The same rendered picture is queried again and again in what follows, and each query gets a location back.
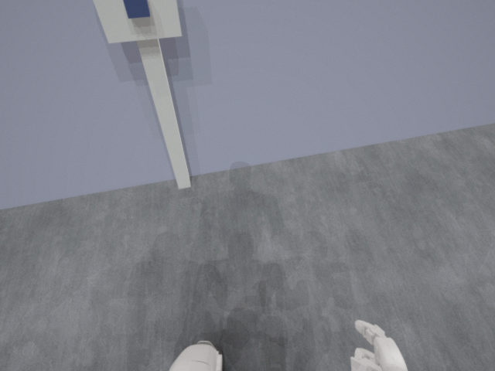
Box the robot left shin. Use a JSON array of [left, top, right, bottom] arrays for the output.
[[197, 341, 217, 351]]

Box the right robot hand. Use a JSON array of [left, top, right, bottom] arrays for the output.
[[350, 320, 408, 371]]

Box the robot left thigh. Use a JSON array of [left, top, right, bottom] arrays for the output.
[[169, 344, 222, 371]]

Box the panel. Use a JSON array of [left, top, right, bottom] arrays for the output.
[[93, 0, 191, 189]]

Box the button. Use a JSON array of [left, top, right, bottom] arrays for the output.
[[123, 0, 150, 19]]

